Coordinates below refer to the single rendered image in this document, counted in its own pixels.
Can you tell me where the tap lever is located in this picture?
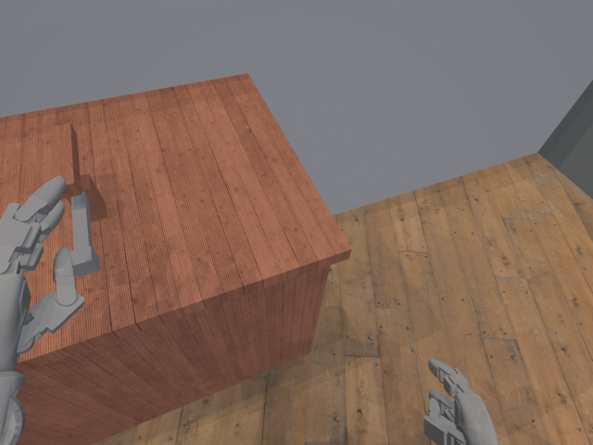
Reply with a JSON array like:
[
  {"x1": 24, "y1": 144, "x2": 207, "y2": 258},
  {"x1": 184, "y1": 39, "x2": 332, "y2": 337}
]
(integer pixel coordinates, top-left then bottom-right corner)
[{"x1": 69, "y1": 192, "x2": 100, "y2": 277}]

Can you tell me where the counter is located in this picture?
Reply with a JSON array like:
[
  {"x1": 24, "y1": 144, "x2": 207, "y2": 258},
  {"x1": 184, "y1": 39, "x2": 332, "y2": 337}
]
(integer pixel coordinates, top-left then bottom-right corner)
[{"x1": 0, "y1": 73, "x2": 352, "y2": 445}]

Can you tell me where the left robot forearm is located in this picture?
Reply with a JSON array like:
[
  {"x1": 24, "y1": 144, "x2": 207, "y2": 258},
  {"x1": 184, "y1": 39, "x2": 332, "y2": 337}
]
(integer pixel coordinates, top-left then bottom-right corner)
[{"x1": 0, "y1": 371, "x2": 26, "y2": 445}]

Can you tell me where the left robot hand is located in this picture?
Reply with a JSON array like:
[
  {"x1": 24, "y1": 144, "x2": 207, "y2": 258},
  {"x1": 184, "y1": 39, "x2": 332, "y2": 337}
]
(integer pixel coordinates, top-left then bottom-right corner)
[{"x1": 0, "y1": 175, "x2": 84, "y2": 372}]

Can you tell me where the right robot hand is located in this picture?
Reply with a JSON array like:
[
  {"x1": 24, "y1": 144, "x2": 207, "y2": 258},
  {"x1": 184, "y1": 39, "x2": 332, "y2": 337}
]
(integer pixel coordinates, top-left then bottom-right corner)
[{"x1": 424, "y1": 359, "x2": 499, "y2": 445}]

